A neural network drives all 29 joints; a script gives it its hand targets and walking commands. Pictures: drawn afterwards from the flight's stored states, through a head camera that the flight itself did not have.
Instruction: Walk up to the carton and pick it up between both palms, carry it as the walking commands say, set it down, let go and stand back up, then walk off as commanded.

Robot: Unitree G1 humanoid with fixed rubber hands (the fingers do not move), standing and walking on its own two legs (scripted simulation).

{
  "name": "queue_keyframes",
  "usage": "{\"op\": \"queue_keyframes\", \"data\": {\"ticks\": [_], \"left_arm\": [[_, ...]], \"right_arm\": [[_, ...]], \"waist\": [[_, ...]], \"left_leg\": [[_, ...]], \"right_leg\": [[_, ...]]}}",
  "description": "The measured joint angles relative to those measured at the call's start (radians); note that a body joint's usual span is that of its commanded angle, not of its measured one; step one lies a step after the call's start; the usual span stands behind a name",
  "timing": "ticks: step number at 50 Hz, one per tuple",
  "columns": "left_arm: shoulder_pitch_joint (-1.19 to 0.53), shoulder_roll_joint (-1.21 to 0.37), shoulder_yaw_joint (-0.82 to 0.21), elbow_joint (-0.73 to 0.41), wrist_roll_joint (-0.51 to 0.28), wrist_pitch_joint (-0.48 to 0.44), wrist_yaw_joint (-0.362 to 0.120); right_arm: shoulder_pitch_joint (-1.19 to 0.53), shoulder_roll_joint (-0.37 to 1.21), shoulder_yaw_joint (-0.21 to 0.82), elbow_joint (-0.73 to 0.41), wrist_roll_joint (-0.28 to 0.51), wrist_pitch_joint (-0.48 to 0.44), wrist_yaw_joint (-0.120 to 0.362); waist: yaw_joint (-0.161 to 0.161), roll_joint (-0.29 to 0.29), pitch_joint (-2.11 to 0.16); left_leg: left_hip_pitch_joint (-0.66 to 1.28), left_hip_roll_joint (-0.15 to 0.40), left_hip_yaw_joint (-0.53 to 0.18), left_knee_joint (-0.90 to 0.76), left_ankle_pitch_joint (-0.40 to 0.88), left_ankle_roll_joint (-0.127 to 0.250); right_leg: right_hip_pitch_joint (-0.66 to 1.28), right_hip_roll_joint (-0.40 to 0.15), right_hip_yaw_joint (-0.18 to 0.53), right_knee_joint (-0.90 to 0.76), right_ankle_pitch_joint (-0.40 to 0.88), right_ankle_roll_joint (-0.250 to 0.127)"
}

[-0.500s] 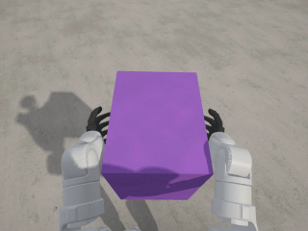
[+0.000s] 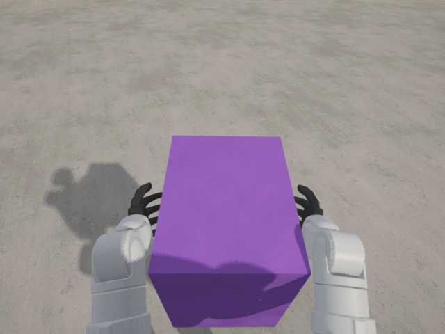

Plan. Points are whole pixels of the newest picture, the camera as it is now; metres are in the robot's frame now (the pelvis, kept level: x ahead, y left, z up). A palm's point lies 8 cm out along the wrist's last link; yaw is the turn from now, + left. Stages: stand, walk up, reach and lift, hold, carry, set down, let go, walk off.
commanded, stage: carry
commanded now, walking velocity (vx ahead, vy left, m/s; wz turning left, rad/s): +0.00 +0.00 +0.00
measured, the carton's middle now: (225, 234) +0.31 +0.01 +0.04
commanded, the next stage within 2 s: hold in 1.60 s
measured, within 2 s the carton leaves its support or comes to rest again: neither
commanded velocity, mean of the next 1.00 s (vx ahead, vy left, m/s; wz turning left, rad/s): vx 0.00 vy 0.00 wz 0.00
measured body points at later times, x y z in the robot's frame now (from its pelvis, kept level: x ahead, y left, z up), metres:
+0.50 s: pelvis -0.04 -0.01 +0.00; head -0.06 -0.02 +0.45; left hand +0.27 +0.13 +0.09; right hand +0.27 -0.16 +0.07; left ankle +0.01 +0.09 -0.74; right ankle -0.02 -0.13 -0.74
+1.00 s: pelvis -0.05 -0.03 -0.01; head -0.07 -0.05 +0.44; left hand +0.25 +0.10 +0.08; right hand +0.24 -0.20 +0.06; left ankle +0.01 +0.09 -0.74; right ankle -0.02 -0.13 -0.74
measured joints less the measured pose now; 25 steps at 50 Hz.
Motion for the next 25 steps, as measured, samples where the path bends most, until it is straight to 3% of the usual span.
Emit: {"op": "queue_keyframes", "data": {"ticks": [13,25], "left_arm": [[-0.016,-0.005,-0.014,-0.02,-0.001,-0.016,0.0],[-0.013,-0.004,-0.014,0.037,0.008,-0.044,-0.006]], "right_arm": [[0.004,0.0,-0.013,-0.048,0.005,-0.009,0.005],[0.015,-0.003,-0.014,0.0,-0.005,-0.036,0.012]], "waist": [[-0.01,0.019,0.042],[-0.008,0.017,0.042]], "left_leg": [[-0.05,0.007,-0.002,0.052,-0.004,0.007],[-0.067,0.026,-0.002,0.036,0.036,-0.003]], "right_leg": [[-0.046,0.0,0.0,0.046,-0.002,-0.001],[-0.069,0.021,0.0,0.037,0.032,-0.027]]}}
